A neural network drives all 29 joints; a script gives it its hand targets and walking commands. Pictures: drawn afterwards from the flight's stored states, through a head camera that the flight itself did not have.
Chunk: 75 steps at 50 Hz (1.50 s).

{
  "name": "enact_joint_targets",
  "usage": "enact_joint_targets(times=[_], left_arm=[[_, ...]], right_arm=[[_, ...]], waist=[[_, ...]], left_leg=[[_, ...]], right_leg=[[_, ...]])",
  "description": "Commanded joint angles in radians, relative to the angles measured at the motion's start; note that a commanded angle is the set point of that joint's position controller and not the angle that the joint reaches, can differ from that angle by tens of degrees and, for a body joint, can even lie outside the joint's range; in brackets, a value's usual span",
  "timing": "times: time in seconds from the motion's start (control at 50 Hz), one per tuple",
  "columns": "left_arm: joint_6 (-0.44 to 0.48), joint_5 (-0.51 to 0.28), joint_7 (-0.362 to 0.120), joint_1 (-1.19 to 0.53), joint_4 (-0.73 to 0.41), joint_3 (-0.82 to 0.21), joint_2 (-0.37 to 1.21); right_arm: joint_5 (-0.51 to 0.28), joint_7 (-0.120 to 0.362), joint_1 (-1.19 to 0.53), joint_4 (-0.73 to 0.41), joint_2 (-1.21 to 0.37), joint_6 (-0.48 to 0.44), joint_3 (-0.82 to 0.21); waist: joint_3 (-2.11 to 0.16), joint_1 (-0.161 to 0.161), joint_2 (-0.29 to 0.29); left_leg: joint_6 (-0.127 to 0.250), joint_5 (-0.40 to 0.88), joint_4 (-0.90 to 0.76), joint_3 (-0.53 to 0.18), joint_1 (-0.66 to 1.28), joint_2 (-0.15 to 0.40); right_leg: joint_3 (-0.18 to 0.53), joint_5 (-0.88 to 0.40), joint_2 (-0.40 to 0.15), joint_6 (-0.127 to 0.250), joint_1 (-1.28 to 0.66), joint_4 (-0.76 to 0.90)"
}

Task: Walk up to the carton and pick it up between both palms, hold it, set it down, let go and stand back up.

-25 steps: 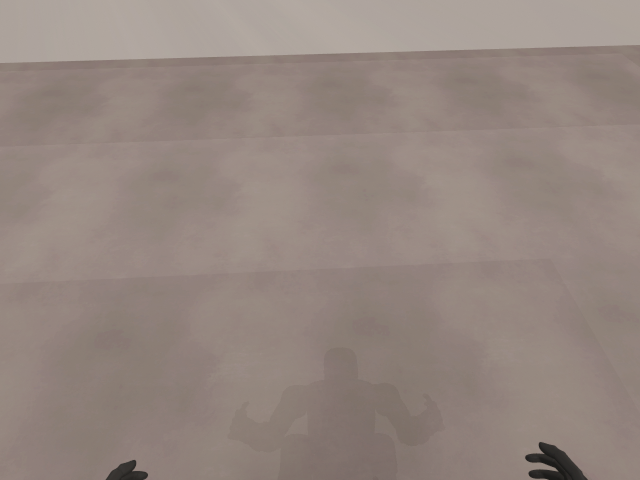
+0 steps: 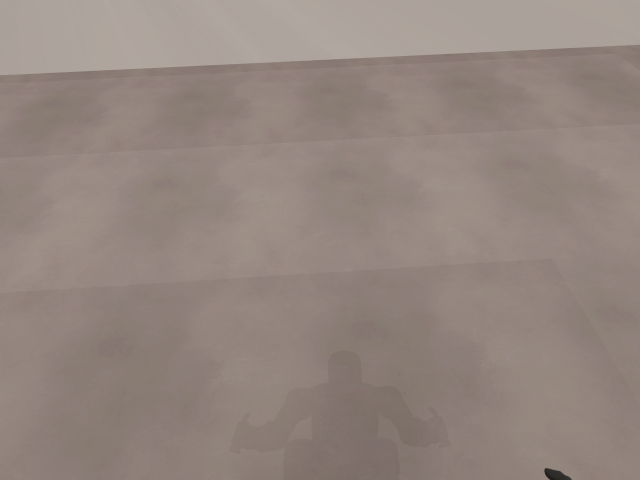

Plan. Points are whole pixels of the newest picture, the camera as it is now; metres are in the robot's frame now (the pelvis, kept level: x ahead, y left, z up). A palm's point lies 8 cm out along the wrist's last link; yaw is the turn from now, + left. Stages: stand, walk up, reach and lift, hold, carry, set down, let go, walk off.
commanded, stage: stand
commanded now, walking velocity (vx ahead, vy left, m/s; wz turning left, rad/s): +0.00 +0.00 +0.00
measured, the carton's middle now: out of the picture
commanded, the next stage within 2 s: walk up in 1.38 s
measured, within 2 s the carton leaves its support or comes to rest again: neither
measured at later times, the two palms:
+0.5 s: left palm out of the picture +0.10 +0.31 -0.11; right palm out of the picture +0.09 -0.30 -0.10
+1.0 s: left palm out of the picture +0.10 +0.31 -0.11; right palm out of the picture +0.10 -0.30 -0.10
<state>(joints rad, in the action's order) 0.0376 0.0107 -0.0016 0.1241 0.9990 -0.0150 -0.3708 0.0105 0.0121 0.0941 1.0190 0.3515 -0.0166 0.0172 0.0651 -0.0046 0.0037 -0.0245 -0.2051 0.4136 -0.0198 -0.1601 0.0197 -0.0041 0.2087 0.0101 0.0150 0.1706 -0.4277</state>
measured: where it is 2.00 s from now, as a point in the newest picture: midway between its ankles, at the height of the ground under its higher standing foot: outside the picture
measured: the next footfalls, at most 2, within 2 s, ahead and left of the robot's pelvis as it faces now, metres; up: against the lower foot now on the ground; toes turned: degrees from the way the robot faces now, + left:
left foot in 1.92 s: +0.09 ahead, +0.29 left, +0.00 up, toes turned +18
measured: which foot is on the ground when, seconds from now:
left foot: down 0.00-1.00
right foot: down 0.00-1.00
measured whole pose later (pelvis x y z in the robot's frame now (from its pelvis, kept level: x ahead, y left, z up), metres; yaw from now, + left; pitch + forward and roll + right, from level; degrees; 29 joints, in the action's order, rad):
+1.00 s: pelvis +0.01 +0.01 +0.01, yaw -1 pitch -2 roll +0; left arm 0.02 0.01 0.01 0.10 1.07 -0.01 -0.38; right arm 0.01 0.01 0.08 1.08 0.36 -0.01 0.02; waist 0.06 0.00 0.02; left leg -0.01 -0.19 0.34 0.00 -0.11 0.01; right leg 0.01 0.18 0.00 0.00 0.12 -0.34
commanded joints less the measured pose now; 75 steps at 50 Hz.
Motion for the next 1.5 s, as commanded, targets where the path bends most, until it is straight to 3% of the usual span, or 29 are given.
enact_joint_targets(times=[0.0,0.02,0.08,0.1,0.18,0.24,0.26,0.34,0.4,0.46,0.52,0.62,0.68,0.72,0.8,0.86,0.9,0.94,0.96,1.0,1.02,1.14,1.22,1.24,1.3,1.32,1.42,1.46,1.48], left_arm=[[0.018,-0.006,0.008,-0.039,-0.035,0.032,-0.175],[0.014,0.000,0.009,-0.064,-0.049,0.036,-0.168],[0.008,0.009,0.006,-0.063,-0.023,0.046,-0.196],[0.006,0.003,0.007,-0.037,-0.033,0.050,-0.202],[0.010,-0.001,0.013,-0.031,-0.011,0.041,-0.217],[0.015,-0.006,0.017,-0.052,-0.002,0.032,-0.188],[0.005,-0.001,0.018,-0.058,-0.009,0.032,-0.189],[0.008,-0.005,0.019,-0.038,0.007,0.040,-0.198],[0.004,0.000,0.014,-0.045,0.009,0.047,-0.202],[-0.009,0.007,0.017,-0.071,0.000,0.045,-0.194],[-0.004,0.007,0.012,-0.050,0.015,0.045,-0.211],[-0.003,0.000,0.010,-0.041,0.005,0.046,-0.208],[-0.004,-0.013,0.013,-0.063,0.015,0.043,-0.216],[0.003,-0.008,0.010,-0.047,0.000,0.032,-0.182],[0.003,-0.006,0.016,-0.047,0.012,0.042,-0.196],[-0.001,0.000,0.016,-0.033,0.012,0.037,-0.175],[0.006,-0.008,0.016,-0.048,0.013,0.035,-0.188],[-0.001,-0.005,0.016,-0.054,0.022,0.045,-0.206],[-0.005,-0.005,0.019,-0.065,0.019,0.041,-0.200],[0.000,0.004,0.015,-0.061,0.014,0.050,-0.201],[0.002,-0.011,0.016,-0.044,0.016,0.046,-0.187],[0.001,0.005,0.008,-0.053,0.023,0.040,-0.216],[-0.003,-0.003,0.012,-0.063,0.017,0.048,-0.205],[0.002,-0.004,0.011,-0.036,0.014,0.039,-0.191],[-0.001,-0.001,0.012,-0.042,0.021,0.038,-0.173],[-0.001,-0.010,0.015,-0.018,0.036,0.046,-0.213],[-0.010,-0.001,0.015,-0.036,0.016,0.047,-0.191],[-0.006,0.000,0.018,-0.043,0.022,0.037,-0.187],[-0.009,-0.004,0.014,-0.058,0.021,0.036,-0.182]], right_arm=[[-0.005,-0.009,-0.052,-0.023,0.201,-0.019,0.027],[-0.009,-0.012,-0.046,-0.033,0.166,-0.024,0.026],[-0.007,-0.013,-0.077,-0.025,0.187,-0.023,0.032],[0.004,-0.008,-0.061,-0.016,0.204,-0.018,0.030],[-0.002,-0.009,-0.036,-0.004,0.201,-0.016,0.031],[-0.005,-0.012,-0.054,-0.001,0.184,-0.015,0.026],[0.008,-0.012,-0.043,-0.001,0.195,-0.016,0.036],[0.001,-0.009,-0.061,-0.008,0.209,-0.014,0.038],[0.006,-0.009,-0.046,0.005,0.205,-0.005,0.039],[-0.003,-0.009,-0.048,0.014,0.188,-0.007,0.030],[0.000,-0.014,-0.040,0.018,0.191,-0.013,0.035],[-0.001,-0.015,-0.059,0.013,0.206,-0.014,0.027],[-0.009,-0.017,-0.048,0.014,0.194,-0.011,0.028],[-0.009,-0.020,-0.067,0.007,0.195,-0.015,0.032],[0.008,-0.013,-0.042,0.007,0.199,-0.011,0.040],[-0.003,-0.013,-0.065,0.009,0.209,-0.012,0.045],[0.000,-0.016,-0.029,0.023,0.182,-0.008,0.031],[0.001,-0.017,-0.052,0.017,0.208,-0.003,0.039],[0.001,-0.017,-0.058,0.006,0.183,-0.007,0.030],[0.002,-0.016,-0.055,0.009,0.196,-0.012,0.039],[0.002,-0.013,-0.048,0.014,0.191,-0.011,0.029],[0.005,-0.012,-0.079,0.010,0.176,-0.014,0.021],[-0.001,-0.018,-0.056,0.028,0.215,-0.016,0.026],[-0.005,-0.018,-0.055,0.009,0.197,-0.016,0.028],[-0.002,-0.027,-0.036,0.016,0.221,-0.014,0.029],[-0.008,-0.022,-0.031,0.023,0.207,-0.013,0.034],[-0.001,-0.025,-0.057,0.016,0.189,-0.014,0.026],[-0.004,-0.024,-0.069,0.012,0.200,-0.016,0.030],[-0.005,-0.024,-0.050,0.005,0.210,-0.015,0.034]], waist=[[-0.087,-0.013,-0.031],[-0.090,-0.002,0.051],[-0.085,0.006,-0.020],[-0.048,-0.017,-0.017],[-0.094,0.007,0.041],[-0.120,0.015,-0.005],[-0.078,0.000,0.055],[-0.088,-0.002,-0.041],[-0.095,-0.016,0.040],[-0.057,0.006,-0.053],[-0.077,0.012,0.034],[-0.100,-0.001,-0.047],[-0.115,0.017,0.037],[-0.098,-0.001,-0.026],[-0.107,0.004,0.038],[-0.086,-0.003,-0.041],[-0.047,-0.005,0.048],[-0.102,0.002,-0.056],[-0.069,-0.008,0.011],[-0.092,0.001,-0.026],[-0.062,-0.001,0.018],[-0.104,-0.008,-0.065],[-0.149,-0.009,0.013],[-0.122,0.013,-0.042],[-0.129,-0.001,-0.027],[-0.114,0.001,0.017],[-0.103,-0.011,-0.048],[-0.060,-0.002,0.044],[-0.092,0.010,-0.009]], left_leg=[[0.058,0.062,-0.088,-0.085,0.038,0.084],[0.063,0.060,-0.080,-0.096,0.024,0.084],[0.049,0.031,-0.114,-0.102,0.030,0.098],[0.046,0.028,-0.111,-0.087,0.021,0.082],[0.059,0.050,-0.122,-0.098,0.077,0.099],[0.060,0.110,-0.089,-0.073,0.097,0.102],[0.072,0.108,-0.105,-0.094,0.052,0.102],[0.056,0.139,-0.100,-0.074,0.069,0.093],[0.044,0.078,-0.123,-0.086,0.062,0.097],[0.046,0.025,-0.141,-0.080,0.018,0.097],[0.049,0.069,-0.131,-0.083,0.090,0.096],[0.050,0.101,-0.102,-0.073,0.076,0.096],[0.052,0.174,-0.114,-0.074,0.098,0.103],[0.058,0.193,-0.105,-0.088,0.090,0.110],[0.060,0.181,-0.106,-0.083,0.099,0.107],[0.034,0.132,-0.120,-0.053,0.072,0.090],[0.049,0.140,-0.126,-0.072,0.067,0.097],[0.058,0.154,-0.111,-0.066,0.072,0.104],[0.061,0.128,-0.118,-0.086,0.040,0.105],[0.056,0.094,-0.153,-0.083,0.061,0.098],[0.053,0.144,-0.149,-0.093,0.039,0.105],[0.059,0.078,-0.142,-0.083,0.050,0.097],[0.060,0.153,-0.126,-0.095,0.103,0.113],[0.058,0.165,-0.142,-0.087,0.105,0.100],[0.051,0.303,-0.108,-0.071,0.107,0.119],[0.055,0.296,-0.117,-0.086,0.114,0.110],[0.058,0.234,-0.119,-0.086,0.067,0.113],[0.053,0.179,-0.136,-0.085,0.078,0.105],[0.054,0.180,-0.149,-0.072,0.080,0.106]], right_leg=[[0.144,-0.092,-0.127,0.028,0.001,0.115],[0.128,-0.075,-0.116,0.018,-0.016,0.124],[0.114,-0.041,-0.119,0.022,0.014,0.130],[0.114,-0.035,-0.100,0.005,0.005,0.136],[0.125,-0.081,-0.117,0.022,-0.011,0.143],[0.145,-0.167,-0.132,0.026,-0.010,0.146],[0.127,-0.142,-0.119,0.023,-0.029,0.137],[0.131,-0.156,-0.114,0.010,-0.032,0.127],[0.125,-0.076,-0.121,0.012,-0.030,0.141],[0.130,-0.025,-0.119,0.019,-0.009,0.148],[0.116,-0.070,-0.111,0.015,-0.002,0.162],[0.131,-0.170,-0.127,0.018,-0.034,0.148],[0.110,-0.169,-0.123,0.008,-0.040,0.144],[0.125,-0.154,-0.125,0.013,-0.030,0.142],[0.119,-0.173,-0.127,0.002,-0.041,0.123],[0.100,-0.190,-0.114,-0.005,-0.050,0.145],[0.109,-0.103,-0.104,-0.005,-0.016,0.153],[0.111,-0.171,-0.123,0.009,-0.061,0.144],[0.117,-0.122,-0.130,0.015,-0.054,0.141],[0.128,-0.098,-0.121,0.027,-0.074,0.151],[0.108,-0.105,-0.118,0.005,-0.057,0.146],[0.138,-0.097,-0.143,0.019,-0.076,0.165],[0.114,-0.190,-0.133,0.016,-0.089,0.151],[0.123,-0.221,-0.126,0.007,-0.067,0.150],[0.097,-0.286,-0.126,0.007,-0.109,0.124],[0.106,-0.272,-0.135,0.003,-0.083,0.131],[0.101,-0.218,-0.138,0.006,-0.110,0.142],[0.108,-0.188,-0.123,0.008,-0.060,0.156],[0.100,-0.171,-0.129,-0.001,-0.080,0.154]])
